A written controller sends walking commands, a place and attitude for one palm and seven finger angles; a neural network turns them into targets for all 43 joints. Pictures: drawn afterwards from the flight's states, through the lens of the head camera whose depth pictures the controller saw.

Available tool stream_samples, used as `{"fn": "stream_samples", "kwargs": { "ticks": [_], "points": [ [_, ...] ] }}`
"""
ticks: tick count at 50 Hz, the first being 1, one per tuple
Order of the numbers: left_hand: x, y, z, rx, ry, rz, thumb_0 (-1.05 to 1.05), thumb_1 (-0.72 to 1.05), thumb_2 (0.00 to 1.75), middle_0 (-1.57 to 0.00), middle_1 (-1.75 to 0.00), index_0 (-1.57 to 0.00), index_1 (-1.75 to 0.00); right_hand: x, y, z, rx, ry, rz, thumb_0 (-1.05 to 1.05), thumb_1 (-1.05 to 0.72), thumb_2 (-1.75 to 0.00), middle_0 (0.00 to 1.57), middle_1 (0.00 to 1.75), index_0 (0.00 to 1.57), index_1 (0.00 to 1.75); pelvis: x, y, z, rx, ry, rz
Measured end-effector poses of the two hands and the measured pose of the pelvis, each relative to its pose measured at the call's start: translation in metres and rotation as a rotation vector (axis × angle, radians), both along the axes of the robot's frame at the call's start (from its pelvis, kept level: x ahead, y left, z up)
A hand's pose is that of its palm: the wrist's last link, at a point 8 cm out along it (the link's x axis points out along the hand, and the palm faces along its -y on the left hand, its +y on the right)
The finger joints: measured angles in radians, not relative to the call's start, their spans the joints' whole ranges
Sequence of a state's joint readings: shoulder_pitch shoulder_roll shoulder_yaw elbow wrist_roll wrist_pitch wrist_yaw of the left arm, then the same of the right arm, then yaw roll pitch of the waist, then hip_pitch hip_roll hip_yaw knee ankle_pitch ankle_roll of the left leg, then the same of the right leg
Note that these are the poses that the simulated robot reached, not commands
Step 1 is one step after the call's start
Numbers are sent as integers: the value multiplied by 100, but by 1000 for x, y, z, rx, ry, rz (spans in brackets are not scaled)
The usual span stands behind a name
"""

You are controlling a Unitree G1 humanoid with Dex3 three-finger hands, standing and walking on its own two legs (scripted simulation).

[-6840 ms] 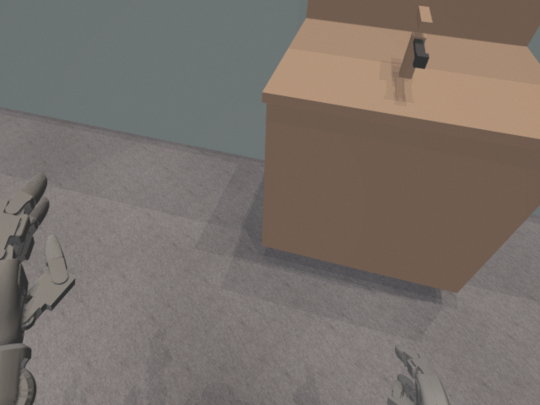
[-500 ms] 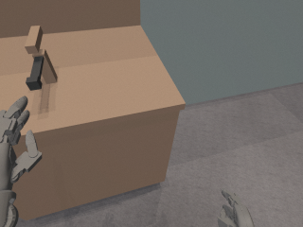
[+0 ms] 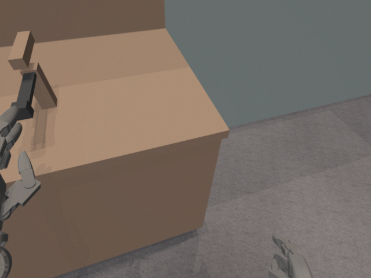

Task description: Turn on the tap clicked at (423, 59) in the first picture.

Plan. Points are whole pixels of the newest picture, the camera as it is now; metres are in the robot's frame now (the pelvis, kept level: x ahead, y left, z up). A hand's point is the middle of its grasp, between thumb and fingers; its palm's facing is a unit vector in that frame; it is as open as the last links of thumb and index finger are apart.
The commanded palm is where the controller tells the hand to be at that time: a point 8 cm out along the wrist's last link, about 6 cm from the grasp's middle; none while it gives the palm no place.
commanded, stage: shuffle to correct the standing spot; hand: left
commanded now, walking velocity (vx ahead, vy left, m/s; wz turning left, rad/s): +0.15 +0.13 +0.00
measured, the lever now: (22, 110) +0.38 +0.36 +0.17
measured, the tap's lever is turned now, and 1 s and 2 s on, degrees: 0 0 0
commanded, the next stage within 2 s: come to a stop and stand still in 0.14 s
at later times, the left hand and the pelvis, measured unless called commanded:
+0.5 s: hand (31, 151) +0.26 +0.26 +0.20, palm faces +0.39 -0.80 -0.45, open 7.4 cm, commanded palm +0.21 +0.31 +0.19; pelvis +0.05 +0.03 +0.00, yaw +0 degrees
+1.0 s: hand (11, 131) +0.29 +0.30 +0.21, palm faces +0.44 -0.76 -0.48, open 7.4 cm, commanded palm +0.21 +0.31 +0.19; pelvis +0.05 +0.03 +0.02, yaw +0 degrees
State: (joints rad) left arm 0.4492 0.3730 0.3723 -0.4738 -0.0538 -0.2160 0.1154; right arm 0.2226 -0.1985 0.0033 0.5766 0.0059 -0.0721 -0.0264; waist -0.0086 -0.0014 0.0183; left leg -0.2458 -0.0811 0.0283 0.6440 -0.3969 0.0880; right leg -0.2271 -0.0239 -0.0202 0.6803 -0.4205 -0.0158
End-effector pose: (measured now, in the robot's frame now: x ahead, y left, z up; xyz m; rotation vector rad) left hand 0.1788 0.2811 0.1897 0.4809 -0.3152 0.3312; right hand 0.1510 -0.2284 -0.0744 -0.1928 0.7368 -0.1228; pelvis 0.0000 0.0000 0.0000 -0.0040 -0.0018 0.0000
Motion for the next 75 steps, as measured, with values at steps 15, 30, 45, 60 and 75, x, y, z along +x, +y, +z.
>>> {"fn": "stream_samples", "kwargs": {
  "ticks": [15,30,45,60,75],
  "points": [
    [27,35,-1,40,-82,19,1,89,90,-21,-30,-21,-30,44,26,-19,-22,27,-2,1,-90,-90,20,30,20,30,30,32,-17,29,-59,-1],
    [52,30,12,-6,22,58,1,89,90,-21,-30,-21,-30,64,56,-7,66,35,64,1,-90,-90,20,30,21,30,64,32,10,4,-10,1],
    [67,34,14,-18,35,15,1,89,90,-21,-31,-21,-30,99,43,30,-9,-79,25,1,-90,-90,20,30,20,30,69,35,18,-7,-2,-3],
    [55,22,-1,-18,109,-94,1,90,90,-20,-30,-20,-30,35,34,22,24,-49,-9,1,-90,-90,20,30,20,30,31,42,16,-5,-25,-53],
    [41,72,7,-26,-30,4,1,89,90,-21,-30,-21,-30,12,63,21,-30,-2,18,1,-90,-90,20,30,20,30,32,65,17,-18,-37,-32]
  ]
}}
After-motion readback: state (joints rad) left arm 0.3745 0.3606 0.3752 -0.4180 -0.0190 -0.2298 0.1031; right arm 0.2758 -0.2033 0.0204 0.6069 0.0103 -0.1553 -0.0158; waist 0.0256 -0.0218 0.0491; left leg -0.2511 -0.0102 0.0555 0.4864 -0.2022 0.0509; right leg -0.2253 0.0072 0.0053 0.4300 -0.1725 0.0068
